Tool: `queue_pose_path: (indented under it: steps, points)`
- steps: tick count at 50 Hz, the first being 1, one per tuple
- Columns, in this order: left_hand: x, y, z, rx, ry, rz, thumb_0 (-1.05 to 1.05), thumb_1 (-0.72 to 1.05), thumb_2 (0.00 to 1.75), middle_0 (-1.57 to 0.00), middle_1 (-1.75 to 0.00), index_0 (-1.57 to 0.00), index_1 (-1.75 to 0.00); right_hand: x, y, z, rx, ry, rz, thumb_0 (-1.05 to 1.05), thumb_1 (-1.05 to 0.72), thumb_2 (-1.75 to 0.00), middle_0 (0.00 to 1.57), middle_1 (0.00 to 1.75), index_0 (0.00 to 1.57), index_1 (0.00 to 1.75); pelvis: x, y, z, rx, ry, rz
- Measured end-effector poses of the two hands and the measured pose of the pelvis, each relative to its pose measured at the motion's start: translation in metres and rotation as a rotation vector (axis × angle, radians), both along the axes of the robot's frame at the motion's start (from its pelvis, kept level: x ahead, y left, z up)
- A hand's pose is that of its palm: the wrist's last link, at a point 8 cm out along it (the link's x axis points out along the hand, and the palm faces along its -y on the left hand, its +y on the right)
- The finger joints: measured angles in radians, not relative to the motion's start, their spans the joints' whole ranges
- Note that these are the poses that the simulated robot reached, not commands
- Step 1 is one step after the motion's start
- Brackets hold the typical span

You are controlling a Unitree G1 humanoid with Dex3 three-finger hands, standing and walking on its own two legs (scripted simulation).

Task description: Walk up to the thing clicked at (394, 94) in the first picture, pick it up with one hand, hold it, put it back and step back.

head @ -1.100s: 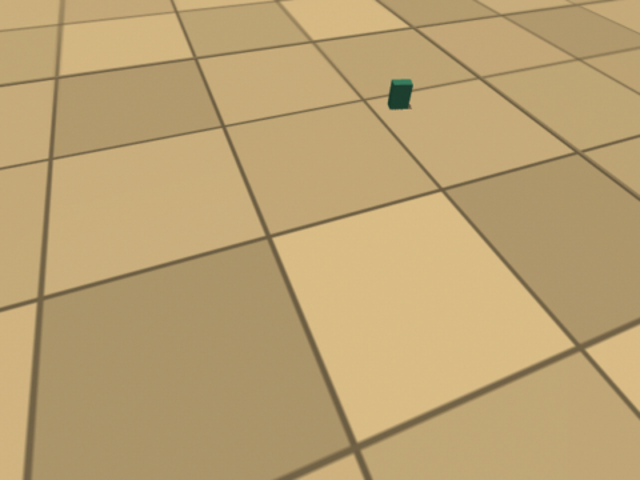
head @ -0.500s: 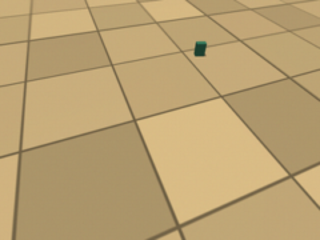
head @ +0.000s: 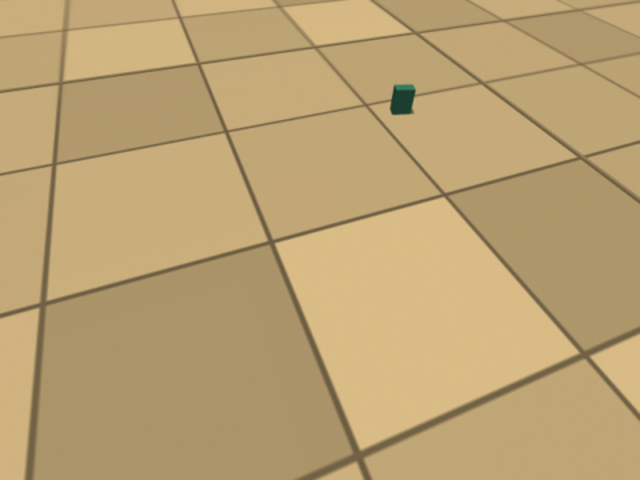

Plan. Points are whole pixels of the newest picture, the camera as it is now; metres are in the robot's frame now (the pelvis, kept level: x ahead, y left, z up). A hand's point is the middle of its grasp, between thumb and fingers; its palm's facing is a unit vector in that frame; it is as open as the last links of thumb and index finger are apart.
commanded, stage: stand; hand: left
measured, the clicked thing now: (402, 99) +2.19 -0.49 -0.71
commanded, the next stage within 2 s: walk up in 0.02 s
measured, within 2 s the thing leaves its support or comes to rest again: neither
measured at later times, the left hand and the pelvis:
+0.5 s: hand (217, 412) +0.24 +0.16 -0.14, palm faces -0.08 -0.91 -0.42, open 7.4 cm; pelvis +0.13 -0.13 -0.03, yaw -10 degrees
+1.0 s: hand (276, 264) +0.54 +0.09 -0.17, palm faces -0.29 -0.89 -0.36, open 7.4 cm; pelvis +0.43 -0.17 -0.02, yaw -16 degrees
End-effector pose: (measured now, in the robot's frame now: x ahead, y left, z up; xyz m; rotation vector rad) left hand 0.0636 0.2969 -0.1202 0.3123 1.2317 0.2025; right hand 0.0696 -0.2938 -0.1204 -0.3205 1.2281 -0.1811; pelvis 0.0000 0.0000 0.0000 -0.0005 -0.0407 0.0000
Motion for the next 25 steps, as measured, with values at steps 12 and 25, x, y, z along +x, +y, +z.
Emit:
queue_pose_path:
  steps: [12,25]
  points:
    - [0.073,-0.002,0.025,0.021,-0.066,-0.128,0.01,0.9,0.9,-0.21,-0.3,-0.2,-0.3,-0.018,-0.07,0.013,-0.052,-0.094,-0.114,0.01,-0.9,-0.9,0.21,0.3,0.2,0.3,0.032,-0.032,-0.004,0.024,0.01,-0.098]
    - [0.171,-0.098,0.022,0.073,-0.173,-0.135,0.01,0.9,0.9,-0.2,-0.3,-0.2,-0.3,0.087,-0.18,-0.021,-0.038,-0.105,-0.136,0.02,-0.9,-0.9,0.2,0.3,0.19,0.3,0.13,-0.126,-0.029,-0.009,-0.012,-0.172]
